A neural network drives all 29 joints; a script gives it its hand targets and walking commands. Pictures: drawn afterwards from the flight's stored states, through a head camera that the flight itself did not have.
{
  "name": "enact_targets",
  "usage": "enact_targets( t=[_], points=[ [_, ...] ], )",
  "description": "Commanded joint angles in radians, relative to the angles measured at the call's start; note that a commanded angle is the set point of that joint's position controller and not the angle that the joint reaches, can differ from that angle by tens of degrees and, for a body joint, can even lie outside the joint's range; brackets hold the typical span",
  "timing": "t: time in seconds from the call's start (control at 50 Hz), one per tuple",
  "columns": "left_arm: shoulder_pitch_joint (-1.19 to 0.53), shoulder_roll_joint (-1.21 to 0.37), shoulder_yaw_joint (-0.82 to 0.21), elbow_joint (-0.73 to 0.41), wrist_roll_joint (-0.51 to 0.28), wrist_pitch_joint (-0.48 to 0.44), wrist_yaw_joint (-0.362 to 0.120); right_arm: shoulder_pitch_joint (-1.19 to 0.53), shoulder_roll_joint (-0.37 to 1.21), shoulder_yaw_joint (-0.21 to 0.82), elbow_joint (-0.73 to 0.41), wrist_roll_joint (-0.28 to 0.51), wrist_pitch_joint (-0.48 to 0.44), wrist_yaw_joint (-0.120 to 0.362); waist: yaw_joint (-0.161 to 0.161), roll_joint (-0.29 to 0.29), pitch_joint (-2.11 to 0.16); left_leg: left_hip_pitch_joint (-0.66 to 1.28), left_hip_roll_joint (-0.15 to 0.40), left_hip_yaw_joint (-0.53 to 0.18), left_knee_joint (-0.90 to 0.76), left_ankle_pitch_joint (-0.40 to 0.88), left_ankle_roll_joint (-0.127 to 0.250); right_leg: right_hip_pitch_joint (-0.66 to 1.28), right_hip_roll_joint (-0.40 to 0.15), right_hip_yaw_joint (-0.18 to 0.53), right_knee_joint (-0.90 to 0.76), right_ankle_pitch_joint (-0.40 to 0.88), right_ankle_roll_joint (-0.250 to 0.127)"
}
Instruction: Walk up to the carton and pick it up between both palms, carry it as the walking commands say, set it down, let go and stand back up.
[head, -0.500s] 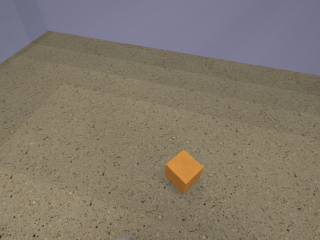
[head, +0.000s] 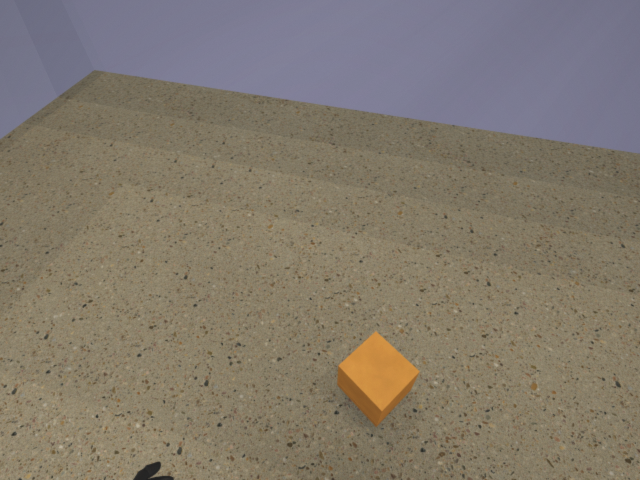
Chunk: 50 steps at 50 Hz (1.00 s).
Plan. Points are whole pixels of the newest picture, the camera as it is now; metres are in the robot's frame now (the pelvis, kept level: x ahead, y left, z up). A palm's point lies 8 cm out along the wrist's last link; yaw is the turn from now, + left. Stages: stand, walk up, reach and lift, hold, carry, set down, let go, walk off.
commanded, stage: walk up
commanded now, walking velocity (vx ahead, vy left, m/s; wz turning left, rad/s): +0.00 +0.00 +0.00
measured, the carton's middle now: (376, 378) +0.48 -0.15 -0.68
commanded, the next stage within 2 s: none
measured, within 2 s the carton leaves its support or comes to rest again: neither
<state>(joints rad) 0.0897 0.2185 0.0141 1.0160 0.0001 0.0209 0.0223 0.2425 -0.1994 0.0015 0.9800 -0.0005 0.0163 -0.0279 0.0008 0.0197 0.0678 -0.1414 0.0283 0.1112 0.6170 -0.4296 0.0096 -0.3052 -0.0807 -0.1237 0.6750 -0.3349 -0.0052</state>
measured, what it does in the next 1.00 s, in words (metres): steps on the spot, turning right: left foot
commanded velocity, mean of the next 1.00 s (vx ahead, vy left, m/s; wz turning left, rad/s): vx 0.02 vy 0.03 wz -0.39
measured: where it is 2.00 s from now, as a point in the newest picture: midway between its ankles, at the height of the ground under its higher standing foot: outside the picture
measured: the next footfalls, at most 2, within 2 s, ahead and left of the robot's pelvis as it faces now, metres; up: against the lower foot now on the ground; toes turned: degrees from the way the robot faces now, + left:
left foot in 0.82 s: +0.06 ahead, +0.12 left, +0.00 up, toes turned -7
right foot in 1.12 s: +0.04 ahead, -0.07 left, +0.00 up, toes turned -26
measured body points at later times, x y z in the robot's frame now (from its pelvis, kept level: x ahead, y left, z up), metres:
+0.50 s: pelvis +0.01 -0.02 +0.00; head +0.04 -0.04 +0.45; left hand +0.08 +0.23 -0.14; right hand +0.03 -0.26 -0.16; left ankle -0.06 +0.11 -0.71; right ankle +0.03 -0.11 -0.72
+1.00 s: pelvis +0.00 +0.04 +0.00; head +0.04 +0.03 +0.45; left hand +0.19 +0.24 -0.14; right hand -0.04 -0.20 -0.15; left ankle +0.02 +0.12 -0.72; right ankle +0.00 -0.09 -0.68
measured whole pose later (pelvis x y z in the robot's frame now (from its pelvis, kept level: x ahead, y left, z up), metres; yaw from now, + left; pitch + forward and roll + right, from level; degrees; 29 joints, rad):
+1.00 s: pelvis +0.00 +0.04 +0.00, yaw -21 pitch +1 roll +0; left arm 0.16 0.22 0.05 0.88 0.00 0.06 0.01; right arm 0.20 -0.20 0.00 0.98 0.00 0.03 -0.02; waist -0.03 -0.01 0.06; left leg -0.29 0.07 0.24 0.64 -0.36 0.04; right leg -0.57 -0.01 0.01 0.99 -0.38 0.01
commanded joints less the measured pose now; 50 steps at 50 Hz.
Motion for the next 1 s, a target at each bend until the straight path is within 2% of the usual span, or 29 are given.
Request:
enact_targets(
  t=[0.0,0.04,0.08,0.2,0.22,0.24,0.28,0.3,0.32,0.34,0.38,0.4,0.42,0.44,0.46,0.48,0.5,0.54,0.58,0.72,0.78,0.8,0.82,0.84,0.86,0.88,0.9,0.94,0.98],
  points=[
    [0.039,0.111,0.018,-0.035,0.000,-0.012,0.015,0.068,-0.058,-0.033,-0.011,-0.007,0.002,-0.003,-0.020,-0.167,-0.134,0.007,0.039,-0.056,-0.196,0.269,-0.014,0.173,-0.134,0.185,-0.220,0.744,-0.070],
    [0.047,0.085,0.015,-0.034,-0.004,-0.011,0.014,0.050,-0.079,-0.035,-0.001,-0.010,-0.008,-0.008,-0.010,-0.088,-0.115,0.043,0.087,-0.059,-0.217,0.476,0.000,0.149,-0.079,0.132,-0.203,0.621,-0.033],
    [0.061,0.093,0.018,-0.031,-0.005,-0.006,0.012,0.042,-0.087,-0.033,-0.007,-0.008,-0.014,-0.007,0.000,-0.084,-0.115,0.044,0.103,-0.057,-0.219,0.535,0.012,0.162,-0.064,0.111,-0.200,0.589,-0.016],
    [0.077,0.095,0.023,-0.036,-0.001,0.001,0.010,0.044,-0.089,-0.036,-0.004,-0.005,-0.013,-0.007,0.011,-0.088,-0.074,0.008,0.103,-0.052,-0.240,0.431,0.011,0.170,-0.066,0.112,-0.209,0.565,-0.015],
    [0.064,0.083,0.027,-0.042,0.016,0.005,0.022,0.001,-0.134,-0.047,-0.028,-0.012,-0.020,-0.007,-0.015,-0.053,-0.084,-0.020,0.131,-0.033,-0.155,0.451,-0.040,0.097,-0.067,0.124,-0.134,0.506,-0.018],
    [0.068,0.130,0.040,-0.069,0.014,0.020,0.013,-0.009,-0.185,-0.074,-0.053,-0.015,-0.010,-0.024,-0.032,-0.060,-0.038,0.034,0.160,-0.016,-0.098,0.442,-0.034,-0.057,-0.046,0.168,-0.079,0.458,-0.022],
    [0.025,0.079,0.031,-0.092,0.014,0.026,0.006,0.018,-0.188,-0.071,-0.042,-0.024,0.003,-0.030,-0.044,0.036,-0.039,0.097,0.273,-0.093,-0.163,0.450,0.015,-0.198,0.009,0.115,0.021,0.231,0.008],
    [0.004,0.058,0.033,-0.105,0.012,0.029,0.003,0.030,-0.184,-0.067,-0.037,-0.025,0.003,-0.032,-0.050,0.099,-0.014,0.115,0.364,-0.147,-0.218,0.537,0.060,-0.267,0.048,0.077,0.129,-0.029,0.028],
    [-0.003,0.040,0.030,-0.108,0.012,0.029,0.002,0.032,-0.178,-0.063,-0.025,-0.030,0.000,-0.030,-0.057,0.112,-0.004,0.136,0.420,-0.163,-0.234,0.648,0.085,-0.307,0.044,0.076,0.176,-0.187,0.044],
    [-0.011,0.038,0.032,-0.122,0.010,0.026,0.000,0.054,-0.182,-0.070,-0.024,-0.034,0.000,-0.027,-0.061,0.094,-0.002,0.159,0.441,-0.167,-0.231,0.716,0.089,-0.329,0.025,0.095,0.168,-0.223,0.051],
    [0.042,0.024,0.026,-0.113,0.009,0.015,-0.002,0.008,-0.178,-0.068,-0.022,-0.029,-0.001,-0.024,-0.024,0.099,0.001,0.135,0.391,-0.070,-0.185,0.768,0.049,-0.272,0.022,0.080,0.035,-0.151,0.046],
    [0.121,0.062,0.037,-0.104,0.032,-0.003,-0.013,-0.021,-0.184,-0.047,-0.053,-0.029,-0.002,-0.025,0.029,0.039,-0.045,0.143,0.319,0.023,-0.131,0.759,0.030,-0.171,0.021,0.036,-0.028,-0.016,0.041],
    [0.212,0.092,0.043,-0.079,0.030,-0.016,-0.014,-0.062,-0.188,-0.050,-0.077,-0.023,-0.001,-0.021,0.062,-0.027,-0.118,0.091,0.240,0.100,-0.005,0.755,0.001,-0.011,0.032,0.042,-0.104,0.281,0.012],
    [0.316,0.180,0.069,-0.057,0.035,-0.027,-0.010,-0.087,-0.188,-0.052,-0.114,-0.015,-0.008,-0.016,0.103,-0.167,-0.196,-0.085,0.151,0.122,0.179,0.585,-0.037,0.193,-0.079,0.241,-0.127,0.617,-0.050],
    [0.373,0.245,0.075,-0.051,0.038,-0.028,0.000,-0.125,-0.169,-0.045,-0.138,-0.015,-0.003,-0.013,0.123,-0.309,-0.183,-0.300,0.030,0.082,0.302,-0.024,-0.071,0.327,-0.216,0.507,-0.178,1.033,-0.137],
    [0.392,0.256,0.077,-0.056,0.040,-0.027,0.008,-0.131,-0.132,-0.036,-0.149,-0.022,0.008,-0.012,0.122,-0.282,-0.172,-0.388,0.000,-0.009,0.385,-0.229,-0.087,0.338,-0.289,0.625,-0.209,1.111,-0.183],
    [0.353,0.250,0.078,-0.076,0.038,-0.025,0.015,-0.123,-0.134,-0.036,-0.148,-0.023,0.011,-0.011,0.103,-0.226,-0.168,-0.375,0.010,-0.071,0.421,-0.230,-0.084,0.294,-0.288,0.637,-0.238,0.982,-0.178],
    [0.231,0.215,0.090,-0.144,0.029,-0.006,0.021,-0.131,-0.140,-0.051,-0.143,-0.017,0.011,-0.005,0.065,-0.198,-0.074,-0.384,0.045,-0.111,0.402,-0.136,-0.078,0.123,-0.253,0.613,-0.305,0.585,-0.163],
    [0.188,0.195,0.085,-0.177,0.034,0.002,0.018,-0.118,-0.136,-0.054,-0.137,-0.016,0.017,-0.003,0.048,-0.237,-0.055,-0.351,0.031,-0.117,0.358,-0.077,-0.062,0.019,-0.208,0.595,-0.355,0.310,-0.146],
    [0.121,0.210,0.100,-0.237,0.051,0.020,0.000,-0.092,-0.119,-0.054,-0.133,-0.011,0.006,-0.001,0.012,-0.246,-0.073,-0.193,0.016,-0.086,0.178,-0.021,-0.054,-0.203,-0.166,0.601,-0.371,0.025,-0.147],
    [0.016,0.176,0.094,-0.262,0.047,0.030,-0.008,0.070,-0.114,-0.051,-0.080,-0.002,-0.008,-0.013,-0.085,-0.209,-0.101,0.131,0.013,-0.039,-0.169,0.125,-0.021,-0.370,-0.026,0.448,-0.227,-0.061,-0.059],
    [0.008,0.119,0.078,-0.272,0.046,0.026,-0.012,0.140,-0.178,-0.070,-0.056,-0.010,-0.013,-0.023,-0.114,-0.024,-0.132,0.218,0.168,-0.182,-0.311,0.024,0.021,-0.458,0.065,0.328,-0.063,-0.153,-0.008],
    [0.001,0.061,0.061,-0.304,0.048,0.022,-0.013,0.128,-0.250,-0.089,-0.066,-0.017,-0.011,-0.027,-0.119,0.222,-0.119,0.187,0.433,-0.409,-0.455,-0.067,0.105,-0.534,0.130,0.158,0.267,-0.206,0.031],
    [-0.025,0.077,0.080,-0.301,0.044,0.024,-0.011,0.089,-0.238,-0.079,-0.087,-0.025,-0.010,-0.021,-0.102,0.154,-0.066,0.091,0.486,-0.446,-0.461,-0.027,0.150,-0.523,0.069,0.169,0.413,-0.224,0.059],
    [0.015,0.105,0.084,-0.271,0.041,0.030,-0.014,0.012,-0.221,-0.072,-0.117,-0.030,-0.011,-0.016,-0.055,0.078,-0.047,0.026,0.448,-0.376,-0.438,-0.035,0.147,-0.486,0.050,0.195,0.475,-0.182,0.058],
    [0.113,0.100,0.078,-0.206,0.044,0.035,-0.004,-0.010,-0.179,-0.061,-0.133,-0.047,-0.007,0.009,-0.054,0.186,-0.088,0.036,0.352,-0.248,-0.466,-0.213,0.145,-0.461,0.063,0.107,0.516,-0.114,0.041],
    [0.115,0.109,0.079,-0.184,0.045,0.039,-0.004,-0.042,-0.163,-0.054,-0.160,-0.046,-0.005,0.015,-0.040,0.167,-0.052,-0.002,0.318,-0.194,-0.469,-0.221,0.140,-0.438,0.063,0.064,0.521,-0.086,0.046],
    [0.085,0.094,0.075,-0.188,0.047,0.034,-0.006,-0.027,-0.131,-0.047,-0.152,-0.050,-0.007,0.017,-0.038,0.090,-0.015,-0.005,0.299,-0.133,-0.439,-0.126,0.133,-0.416,0.040,0.048,0.432,-0.059,0.049],
    [0.064,0.079,0.066,-0.195,0.038,0.026,-0.004,0.006,-0.126,-0.051,-0.134,-0.050,-0.009,0.014,-0.042,0.086,-0.013,0.012,0.278,-0.063,-0.377,-0.018,0.112,-0.366,0.021,0.035,0.286,-0.056,0.046]
  ],
)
